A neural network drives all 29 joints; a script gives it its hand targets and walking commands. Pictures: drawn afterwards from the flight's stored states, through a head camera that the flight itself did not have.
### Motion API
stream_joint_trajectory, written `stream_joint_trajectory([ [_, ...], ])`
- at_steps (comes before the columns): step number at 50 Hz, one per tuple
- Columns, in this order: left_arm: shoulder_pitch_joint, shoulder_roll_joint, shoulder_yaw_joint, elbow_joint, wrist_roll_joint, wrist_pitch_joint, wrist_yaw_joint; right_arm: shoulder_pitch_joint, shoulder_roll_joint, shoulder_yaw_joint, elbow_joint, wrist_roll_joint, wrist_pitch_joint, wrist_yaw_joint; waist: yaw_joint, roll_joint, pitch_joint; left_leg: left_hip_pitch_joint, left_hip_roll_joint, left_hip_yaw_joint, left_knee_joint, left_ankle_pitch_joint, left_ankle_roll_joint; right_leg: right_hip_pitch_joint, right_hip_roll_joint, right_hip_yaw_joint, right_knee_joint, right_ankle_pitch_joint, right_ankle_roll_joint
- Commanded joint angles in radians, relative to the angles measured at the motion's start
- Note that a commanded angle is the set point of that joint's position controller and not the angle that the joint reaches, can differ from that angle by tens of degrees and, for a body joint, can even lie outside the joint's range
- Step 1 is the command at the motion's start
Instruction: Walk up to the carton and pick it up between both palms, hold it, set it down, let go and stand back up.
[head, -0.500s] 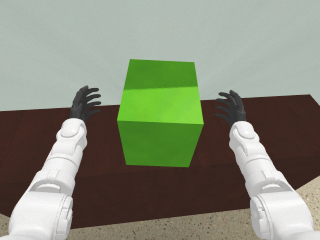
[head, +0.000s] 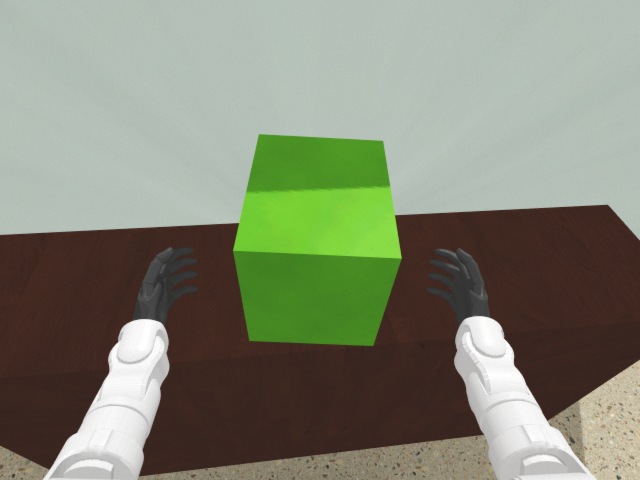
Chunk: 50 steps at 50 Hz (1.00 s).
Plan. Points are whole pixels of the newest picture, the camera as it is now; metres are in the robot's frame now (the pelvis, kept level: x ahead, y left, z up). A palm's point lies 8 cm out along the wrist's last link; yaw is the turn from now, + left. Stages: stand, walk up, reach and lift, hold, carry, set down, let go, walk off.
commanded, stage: set down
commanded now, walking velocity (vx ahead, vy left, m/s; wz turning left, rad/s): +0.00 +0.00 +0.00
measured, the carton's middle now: (316, 240) +0.47 +0.00 +0.00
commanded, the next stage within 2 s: none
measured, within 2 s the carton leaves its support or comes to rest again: neither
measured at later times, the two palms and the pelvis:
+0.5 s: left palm (146, 385) +0.24 +0.22 -0.02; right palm (477, 381) +0.24 -0.20 -0.01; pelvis +0.01 +0.01 +0.00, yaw -1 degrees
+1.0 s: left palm (143, 425) +0.21 +0.22 -0.05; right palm (478, 423) +0.20 -0.20 -0.05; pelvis +0.03 +0.01 +0.00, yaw -2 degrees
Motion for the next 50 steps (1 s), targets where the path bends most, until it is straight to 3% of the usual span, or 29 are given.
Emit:
stream_joint_trajectory([
  [1,-0.192,0.092,0.026,-0.178,0.015,-0.058,-0.002,-0.193,-0.096,-0.013,-0.176,-0.005,-0.058,0.008,0.002,0.040,-0.265,0.048,-0.016,0.000,-0.035,0.231,-0.044,0.230,-0.017,0.053,0.008,0.197,-0.027],
  [14,0.064,0.061,-0.019,-0.277,0.018,-0.149,0.027,0.062,-0.100,-0.001,-0.261,-0.018,-0.151,0.040,0.018,0.033,-0.132,0.018,-0.006,-0.004,-0.042,0.173,-0.056,0.234,-0.012,0.076,0.024,0.167,-0.029],
  [24,0.234,0.047,-0.041,-0.280,0.017,-0.214,0.035,0.224,-0.096,0.024,-0.226,-0.003,-0.238,0.068,0.028,0.045,-0.085,-0.001,-0.008,0.002,-0.021,0.152,-0.066,0.202,-0.004,0.085,0.056,0.141,-0.028],
  [30,0.254,0.056,-0.062,-0.328,0.005,-0.144,0.041,0.240,-0.092,0.005,-0.224,-0.032,-0.195,0.085,0.025,0.031,-0.040,-0.008,0.001,0.010,-0.054,0.047,-0.066,0.154,-0.002,0.078,0.041,0.024,-0.022],
  [40,0.418,0.045,-0.038,-0.376,0.056,-0.034,0.024,0.393,-0.078,0.013,-0.235,-0.044,-0.163,0.078,0.044,0.031,-0.027,0.023,-0.003,0.015,-0.035,0.184,-0.063,0.206,0.002,0.085,0.031,0.126,-0.026],
  [50,0.538,0.049,-0.024,-0.545,0.105,0.104,0.004,0.522,-0.077,0.022,-0.325,-0.041,-0.121,0.062,0.055,0.039,0.018,0.059,-0.005,0.025,-0.044,0.257,-0.067,0.216,0.008,0.078,0.008,0.151,-0.024],
])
